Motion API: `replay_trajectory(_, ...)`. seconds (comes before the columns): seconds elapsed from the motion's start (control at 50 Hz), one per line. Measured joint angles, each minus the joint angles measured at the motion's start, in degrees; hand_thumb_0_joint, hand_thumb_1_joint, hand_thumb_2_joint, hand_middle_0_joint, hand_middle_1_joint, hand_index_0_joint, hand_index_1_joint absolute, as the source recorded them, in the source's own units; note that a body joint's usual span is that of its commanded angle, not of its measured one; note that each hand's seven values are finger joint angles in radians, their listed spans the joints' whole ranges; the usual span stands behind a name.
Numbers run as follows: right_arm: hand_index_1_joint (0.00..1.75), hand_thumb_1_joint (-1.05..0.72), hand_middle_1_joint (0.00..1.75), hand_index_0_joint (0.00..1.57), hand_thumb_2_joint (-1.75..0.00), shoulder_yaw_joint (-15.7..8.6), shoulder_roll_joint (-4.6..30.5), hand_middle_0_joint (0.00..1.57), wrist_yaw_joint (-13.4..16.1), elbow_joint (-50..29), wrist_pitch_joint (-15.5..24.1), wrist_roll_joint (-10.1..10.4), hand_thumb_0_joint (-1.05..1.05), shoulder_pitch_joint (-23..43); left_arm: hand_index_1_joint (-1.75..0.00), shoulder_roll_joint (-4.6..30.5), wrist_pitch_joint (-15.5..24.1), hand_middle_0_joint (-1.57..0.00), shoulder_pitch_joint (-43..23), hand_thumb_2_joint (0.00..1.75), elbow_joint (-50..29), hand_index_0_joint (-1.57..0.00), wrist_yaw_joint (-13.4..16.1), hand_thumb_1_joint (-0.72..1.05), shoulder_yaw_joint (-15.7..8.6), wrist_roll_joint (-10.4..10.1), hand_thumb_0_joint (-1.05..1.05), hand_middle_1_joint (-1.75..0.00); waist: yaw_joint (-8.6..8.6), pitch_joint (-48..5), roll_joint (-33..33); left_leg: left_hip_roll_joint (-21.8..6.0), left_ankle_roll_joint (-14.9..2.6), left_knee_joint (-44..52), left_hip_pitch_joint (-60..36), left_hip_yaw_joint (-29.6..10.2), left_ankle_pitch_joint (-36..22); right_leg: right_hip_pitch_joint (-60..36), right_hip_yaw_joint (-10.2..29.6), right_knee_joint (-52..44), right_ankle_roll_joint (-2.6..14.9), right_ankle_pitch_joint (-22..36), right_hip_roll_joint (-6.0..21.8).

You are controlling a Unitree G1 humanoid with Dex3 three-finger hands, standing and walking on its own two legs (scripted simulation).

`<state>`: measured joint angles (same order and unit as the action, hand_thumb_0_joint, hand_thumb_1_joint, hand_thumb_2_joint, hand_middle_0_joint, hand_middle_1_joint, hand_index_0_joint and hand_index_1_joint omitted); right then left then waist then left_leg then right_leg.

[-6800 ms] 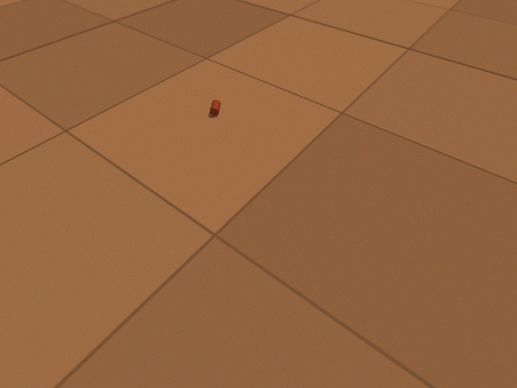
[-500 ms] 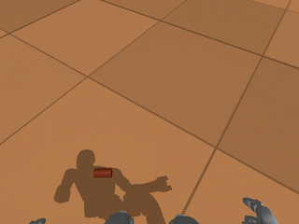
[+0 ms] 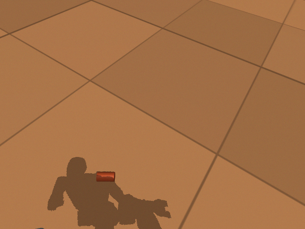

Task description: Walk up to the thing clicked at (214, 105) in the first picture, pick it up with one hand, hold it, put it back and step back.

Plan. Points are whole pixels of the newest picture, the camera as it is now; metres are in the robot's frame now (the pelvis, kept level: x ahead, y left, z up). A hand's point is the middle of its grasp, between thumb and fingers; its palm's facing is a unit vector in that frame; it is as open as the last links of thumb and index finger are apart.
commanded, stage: walk up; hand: left
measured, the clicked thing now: (105, 176) +0.52 +0.24 -0.73
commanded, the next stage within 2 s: none
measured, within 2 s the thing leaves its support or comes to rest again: neither
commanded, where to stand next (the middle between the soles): +0.11 -0.02 m, yaw +1 degrees
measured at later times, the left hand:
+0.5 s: hand out of the picture +0.08 +0.23 -0.14, palm faces +0.02 -0.95 -0.32, open 7.4 cm
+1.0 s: hand out of the picture +0.12 +0.23 -0.13, palm faces +0.01 -0.95 -0.32, open 7.4 cm
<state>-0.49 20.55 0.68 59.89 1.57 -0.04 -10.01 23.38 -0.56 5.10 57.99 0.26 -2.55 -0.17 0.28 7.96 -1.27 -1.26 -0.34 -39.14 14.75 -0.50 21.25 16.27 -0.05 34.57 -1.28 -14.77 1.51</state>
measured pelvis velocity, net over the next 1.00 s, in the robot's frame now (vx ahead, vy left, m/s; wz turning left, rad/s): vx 0.02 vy -0.02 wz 0.00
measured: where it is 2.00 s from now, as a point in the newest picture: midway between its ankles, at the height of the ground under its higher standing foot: outside the picture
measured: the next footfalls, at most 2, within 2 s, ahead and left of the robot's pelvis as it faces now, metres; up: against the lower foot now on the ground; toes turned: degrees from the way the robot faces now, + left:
right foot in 1.68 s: -0.02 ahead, -0.21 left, +0.00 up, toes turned +1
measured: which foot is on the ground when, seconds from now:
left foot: down 0.00-1.00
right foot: down 0.00-1.00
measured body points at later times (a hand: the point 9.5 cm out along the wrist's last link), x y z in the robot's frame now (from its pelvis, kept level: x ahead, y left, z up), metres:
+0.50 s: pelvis +0.01 -0.02 +0.02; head +0.02 -0.02 +0.47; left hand +0.08 +0.28 -0.12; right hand +0.10 -0.33 -0.11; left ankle +0.00 +0.11 -0.72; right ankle +0.04 -0.15 -0.72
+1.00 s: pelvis +0.02 -0.02 +0.02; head +0.03 -0.02 +0.47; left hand +0.12 +0.27 -0.11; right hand +0.10 -0.33 -0.11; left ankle +0.00 +0.11 -0.72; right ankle +0.04 -0.15 -0.72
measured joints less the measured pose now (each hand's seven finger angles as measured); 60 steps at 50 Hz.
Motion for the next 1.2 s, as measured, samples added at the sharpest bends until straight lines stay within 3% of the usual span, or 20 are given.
replay_trajectory(0.24, 0.30, -0.90, 0.30, 0.20, -0.90, 0.3, -0.3, 0.21, -1.1, 2.5, -0.1, -0.9, 0.01, 2.8, -0.30, -2.5, 0.6, -0.20, 1.5, 0.89, 4.8, -0.20, -1.6, 0.90, 1.4, 0.5, 0.00, -0.30, -1.00, -5.6, 0.5, 0.0, 1.30, 8.9, -4.3, -0.6, -4.6, -3.1, -0.8, -5.6, 0.31, 2.1, 0.1)
replay_trajectory(0.5, 0.30, -0.90, 0.30, 0.20, -0.90, -0.1, 0.5, 0.21, -1.0, 4.8, 0.1, -0.8, 0.00, 3.5, -0.30, -3.5, 0.9, -0.20, 1.1, 0.89, 7.5, -0.21, -1.4, 0.90, 1.1, 0.5, 0.00, -0.30, -1.00, -5.3, 0.8, -0.2, 1.96, 15.3, -6.7, -0.8, -7.2, -4.9, -1.1, -10.4, 0.64, 3.7, -0.1)
replay_trajectory(0.8, 0.30, -0.90, 0.30, 0.20, -0.90, 0.0, -0.6, 0.21, -0.5, 5.1, 0.0, -0.6, 0.01, 4.2, -0.30, -3.4, 0.6, -0.20, -1.9, 0.89, 6.8, -0.20, -0.9, 0.90, 0.9, 0.1, 0.00, -0.30, -0.01, -5.5, 0.5, -0.2, 1.92, 17.7, -9.2, -0.3, -7.5, -6.8, -0.7, -11.8, 0.50, 3.6, -0.1)
replay_trajectory(1.2, 0.30, -0.90, 0.30, 0.20, -0.90, 0.1, -0.5, 0.21, -0.8, 4.9, -0.2, -0.8, 0.01, 3.4, -0.30, -3.8, 0.3, -0.20, -0.4, 0.89, 7.2, -0.20, -1.2, 0.90, 0.7, 0.6, 0.00, -0.30, -0.30, -4.9, 1.0, -0.5, 2.12, 19.3, -9.8, 0.0, -8.4, -7.2, -0.4, -13.2, 0.68, 4.6, -0.4)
